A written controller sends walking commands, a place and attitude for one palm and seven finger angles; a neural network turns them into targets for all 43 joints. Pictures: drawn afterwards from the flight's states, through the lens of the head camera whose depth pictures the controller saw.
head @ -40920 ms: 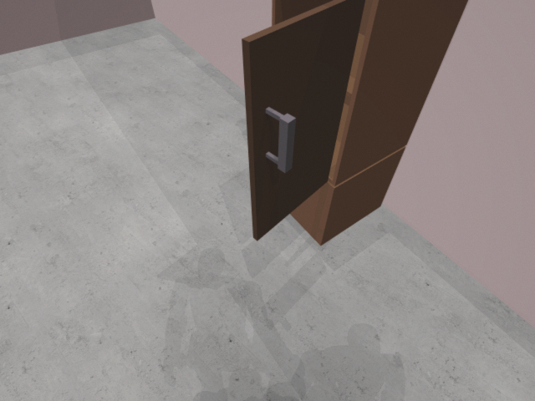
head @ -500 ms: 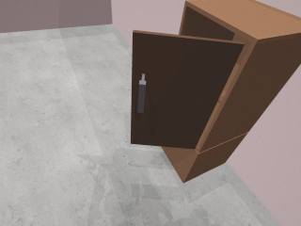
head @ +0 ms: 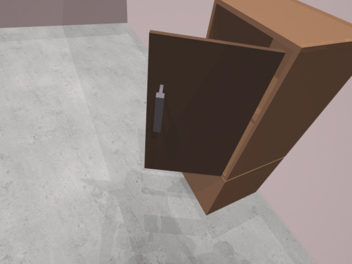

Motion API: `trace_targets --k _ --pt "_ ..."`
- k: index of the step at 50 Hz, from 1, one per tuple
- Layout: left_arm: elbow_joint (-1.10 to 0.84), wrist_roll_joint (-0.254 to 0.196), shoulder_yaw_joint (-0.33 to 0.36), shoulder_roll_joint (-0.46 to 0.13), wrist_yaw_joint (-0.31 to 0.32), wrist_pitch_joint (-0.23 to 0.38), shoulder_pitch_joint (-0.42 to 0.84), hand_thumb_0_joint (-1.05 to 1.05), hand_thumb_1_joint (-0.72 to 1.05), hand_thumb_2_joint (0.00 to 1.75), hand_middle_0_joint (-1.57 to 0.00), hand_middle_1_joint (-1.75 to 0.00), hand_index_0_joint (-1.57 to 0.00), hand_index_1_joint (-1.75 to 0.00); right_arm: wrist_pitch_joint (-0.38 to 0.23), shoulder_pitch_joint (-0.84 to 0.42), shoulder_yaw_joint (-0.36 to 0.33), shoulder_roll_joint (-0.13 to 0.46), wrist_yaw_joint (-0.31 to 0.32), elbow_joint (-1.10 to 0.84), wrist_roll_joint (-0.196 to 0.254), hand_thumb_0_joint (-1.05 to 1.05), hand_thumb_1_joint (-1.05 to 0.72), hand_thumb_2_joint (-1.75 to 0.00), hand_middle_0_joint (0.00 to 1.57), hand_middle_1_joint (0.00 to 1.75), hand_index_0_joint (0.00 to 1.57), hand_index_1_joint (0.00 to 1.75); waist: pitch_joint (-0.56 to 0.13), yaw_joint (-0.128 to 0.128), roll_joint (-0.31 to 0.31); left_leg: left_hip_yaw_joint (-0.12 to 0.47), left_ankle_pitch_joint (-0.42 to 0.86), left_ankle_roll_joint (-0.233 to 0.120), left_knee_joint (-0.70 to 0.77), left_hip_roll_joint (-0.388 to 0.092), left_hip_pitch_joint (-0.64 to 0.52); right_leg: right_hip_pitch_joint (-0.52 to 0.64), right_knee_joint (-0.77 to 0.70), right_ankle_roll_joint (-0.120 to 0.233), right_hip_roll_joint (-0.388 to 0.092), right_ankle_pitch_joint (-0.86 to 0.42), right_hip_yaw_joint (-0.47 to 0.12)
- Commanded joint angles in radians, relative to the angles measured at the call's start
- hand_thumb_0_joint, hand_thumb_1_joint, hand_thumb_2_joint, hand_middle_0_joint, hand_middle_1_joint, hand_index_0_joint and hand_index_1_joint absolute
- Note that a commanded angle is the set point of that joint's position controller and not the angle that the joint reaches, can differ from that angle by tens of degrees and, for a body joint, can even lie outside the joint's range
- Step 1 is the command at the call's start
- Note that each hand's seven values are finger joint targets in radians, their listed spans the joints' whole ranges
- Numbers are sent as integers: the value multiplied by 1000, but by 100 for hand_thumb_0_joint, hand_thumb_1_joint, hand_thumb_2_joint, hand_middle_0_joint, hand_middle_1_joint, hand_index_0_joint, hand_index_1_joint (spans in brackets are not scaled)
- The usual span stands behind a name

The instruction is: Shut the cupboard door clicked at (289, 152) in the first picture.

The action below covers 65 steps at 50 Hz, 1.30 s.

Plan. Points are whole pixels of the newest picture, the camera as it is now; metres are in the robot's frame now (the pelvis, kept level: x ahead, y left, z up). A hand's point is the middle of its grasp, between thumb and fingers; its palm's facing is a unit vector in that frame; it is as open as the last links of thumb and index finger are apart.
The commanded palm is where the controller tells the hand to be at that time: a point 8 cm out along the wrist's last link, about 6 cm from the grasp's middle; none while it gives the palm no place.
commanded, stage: shuffle to correct the standing spot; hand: left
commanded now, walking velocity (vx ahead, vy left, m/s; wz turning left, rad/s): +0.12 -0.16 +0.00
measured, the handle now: (159, 108) +0.54 +0.09 +0.05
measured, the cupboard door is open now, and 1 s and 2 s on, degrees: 61 61 61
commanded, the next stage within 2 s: come to a stop and stand still in 0.46 s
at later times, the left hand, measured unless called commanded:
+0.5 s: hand out of the picture +0.14 +0.10 -0.16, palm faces -0.05 -0.98 -0.17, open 7.3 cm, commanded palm none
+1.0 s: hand out of the picture +0.08 +0.07 -0.18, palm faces +0.04 -0.99 -0.14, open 7.3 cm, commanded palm none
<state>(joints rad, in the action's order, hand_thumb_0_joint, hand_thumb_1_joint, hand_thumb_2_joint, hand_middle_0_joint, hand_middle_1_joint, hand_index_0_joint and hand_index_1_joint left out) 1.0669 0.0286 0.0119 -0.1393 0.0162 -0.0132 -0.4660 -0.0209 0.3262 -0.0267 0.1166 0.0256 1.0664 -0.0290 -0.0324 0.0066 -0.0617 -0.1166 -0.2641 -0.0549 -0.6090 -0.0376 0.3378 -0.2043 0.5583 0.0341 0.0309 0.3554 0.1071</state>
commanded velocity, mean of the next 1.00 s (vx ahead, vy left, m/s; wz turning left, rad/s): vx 0.01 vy -0.06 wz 0.00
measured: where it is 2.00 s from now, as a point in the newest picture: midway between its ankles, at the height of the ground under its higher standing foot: outside the picture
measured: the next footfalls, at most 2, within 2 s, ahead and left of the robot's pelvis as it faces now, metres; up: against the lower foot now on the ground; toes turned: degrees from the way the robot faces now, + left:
right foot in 0.46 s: +0.12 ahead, -0.21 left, +0.00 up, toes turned -8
left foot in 0.72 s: +0.16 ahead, -0.02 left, +0.00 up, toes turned +5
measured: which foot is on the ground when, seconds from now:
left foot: down 0.00-0.44, up 0.46-0.70, down 0.72-1.00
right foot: up 0.00-0.44, down 0.46-1.00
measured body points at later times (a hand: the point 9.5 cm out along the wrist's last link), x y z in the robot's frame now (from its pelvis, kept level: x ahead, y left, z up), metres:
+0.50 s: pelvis +0.06 -0.08 +0.00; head +0.08 -0.07 +0.45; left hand +0.15 +0.15 -0.15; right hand -0.03 -0.30 -0.15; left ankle +0.03 +0.06 -0.71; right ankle +0.09 -0.21 -0.73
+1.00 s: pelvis +0.09 -0.09 +0.01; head +0.13 -0.07 +0.45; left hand +0.08 +0.12 -0.16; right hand +0.19 -0.30 -0.14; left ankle +0.13 -0.03 -0.73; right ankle +0.08 -0.21 -0.73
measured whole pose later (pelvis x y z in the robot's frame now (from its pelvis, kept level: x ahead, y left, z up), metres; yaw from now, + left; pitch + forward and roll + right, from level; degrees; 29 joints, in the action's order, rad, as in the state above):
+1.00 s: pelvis +0.09 -0.09 +0.01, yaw -2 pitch -1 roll +0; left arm 1.04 0.02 0.01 -0.13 0.03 -0.03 -0.31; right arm 0.00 0.11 -0.02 0.11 0.03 0.99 -0.01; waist 0.08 0.05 -0.04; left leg -0.16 -0.23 -0.09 -0.51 0.02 0.28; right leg -0.24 0.55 -0.01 -0.05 0.30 0.09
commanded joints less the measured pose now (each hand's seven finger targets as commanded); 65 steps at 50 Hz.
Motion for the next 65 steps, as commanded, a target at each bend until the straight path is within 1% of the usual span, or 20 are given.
trace_targets --k 1,4,8,18,21,22,23,24,28,31,34,36,39,44,49,52,54,56,60,65 --pt "-88 21 25 -72 -13 3 45 0 90 90 -20 -30 -20 -30 -13 205 -49 222 29 -4 0 0 -90 -90 20 30 20 30 140 -70 154 554 -218 -191 450 -435 -168 -436 453 10 -84 137 -119" --pt "-72 23 31 -50 -25 0 54 0 90 90 -20 -30 -20 -30 -35 107 -18 130 29 -16 4 0 -90 -90 20 30 20 30 190 -12 141 383 -98 -137 468 -331 -28 -423 544 -15 -117 -53 -137" --pt "-74 13 30 -17 -34 -8 84 0 90 90 -20 -30 -20 -30 -52 123 -20 132 27 -10 3 0 -90 -90 20 30 20 30 86 -13 139 192 163 -115 410 -258 -128 -387 465 -43 -116 -131 -94" --pt "-131 1 41 -40 -41 5 237 0 90 90 -20 -30 -20 -30 -14 128 -57 180 10 -5 -11 0 -90 -90 20 30 20 30 75 -46 214 163 18 -93 338 -258 -82 -162 25 -48 -77 -79 8" --pt "-81 2 60 -108 -31 21 79 0 90 90 -20 -30 -20 -30 -8 112 -51 141 1 -8 -1 0 -90 -90 20 30 20 30 -6 31 43 60 -118 -9 91 -144 93 195 -177 -24 -99 -165 -37" --pt "-59 7 73 -191 -18 31 5 0 90 90 -20 -30 -20 -30 -8 123 -34 68 -3 -28 7 0 -90 -90 20 30 20 30 -59 56 -204 -57 -293 37 -151 -28 287 353 -226 44 -308 -146 -254" --pt "-56 0 77 -231 -9 26 -39 0 90 90 -20 -30 -20 -30 4 56 -24 70 -2 -65 8 0 -90 -90 20 30 20 30 -60 86 -275 -14 -426 33 -379 13 355 296 -311 129 -407 -101 -410" --pt "-65 -1 73 -213 1 18 -17 0 90 90 -20 -30 -20 -30 10 15 -30 70 -4 -83 6 0 -90 -90 20 30 20 30 15 78 -152 44 -368 22 -494 -12 387 213 -348 176 -419 -27 -396" --pt "-105 5 48 -90 17 40 172 0 90 90 -20 -30 -20 -30 21 54 -36 64 -22 -56 -3 0 -90 -90 20 30 20 30 84 -33 -127 38 -152 40 -482 -62 227 -51 -348 146 -282 -79 -168" --pt "-98 6 34 -93 22 49 167 0 90 90 -20 -30 -20 -30 13 42 -7 0 -21 -56 4 0 -90 -90 20 30 20 30 91 -32 -21 22 -109 61 -188 -32 62 -107 -292 152 -283 -318 -149" --pt "-84 -12 19 -77 20 42 156 0 90 90 -20 -30 -20 -30 -7 118 9 13 -6 -10 15 0 -90 -90 20 30 20 30 34 -39 52 41 152 75 187 -12 -185 -83 -143 82 -194 -362 -101" --pt "-66 -26 11 -39 19 31 85 0 90 90 -20 -30 -20 -30 -17 59 2 119 8 -32 17 0 -90 -90 20 30 20 30 6 15 219 218 578 -14 221 -205 -170 -35 -112 -8 -117 -189 -75" --pt "-44 -12 8 -50 25 11 83 0 90 90 -20 -30 -20 -30 -1 -56 -1 119 22 -55 21 0 -90 -90 20 30 20 30 113 27 222 204 535 -44 250 -175 -73 -5 -103 -23 -116 -186 -82" --pt "-44 -10 16 -77 25 0 73 0 90 90 -20 -30 -20 -30 8 -74 -19 150 29 -81 24 0 -90 -90 20 30 20 30 16 14 157 199 699 -88 229 -205 -219 -36 -20 -32 -116 -75 -70" --pt "-55 -1 22 -61 24 -6 46 0 90 90 -20 -30 -20 -30 22 -134 -33 158 21 -109 20 0 -90 -90 20 30 20 30 -20 25 84 186 474 -93 207 -197 -157 -15 -21 -30 -116 -119 -84" --pt "-66 3 20 -70 24 5 63 0 90 90 -20 -30 -20 -30 33 -136 -29 124 8 -108 21 0 -90 -90 20 30 20 30 12 8 -22 130 124 -18 162 -90 -90 -27 -136 1 -168 -268 -169" --pt "-103 3 19 -126 62 21 55 0 90 90 -20 -30 -20 -30 14 -126 -23 178 6 -177 24 0 -90 -90 20 30 20 30 -63 -14 131 150 452 14 22 -131 -185 -60 -118 11 -195 -414 -166" --pt "-132 -5 19 -115 54 32 75 0 90 90 -20 -30 -20 -30 6 -76 -25 142 4 -168 18 0 -90 -90 20 30 20 30 -126 -22 32 146 374 3 60 -105 -178 -2 -58 33 -183 -388 -151" --pt "-167 -4 13 -117 41 25 126 0 90 90 -20 -30 -20 -30 25 -84 -16 121 -10 -182 14 0 -90 -90 20 30 20 30 91 -28 -28 117 -29 10 130 -47 -54 -146 -170 55 -193 -3 -187" --pt "-203 -1 35 -174 40 8 159 0 90 90 -20 -30 -20 -30 48 5 -24 120 -22 -155 4 0 -90 -90 20 30 20 30 177 -43 -85 49 -120 38 -35 13 -79 -351 -321 85 -252 363 -239"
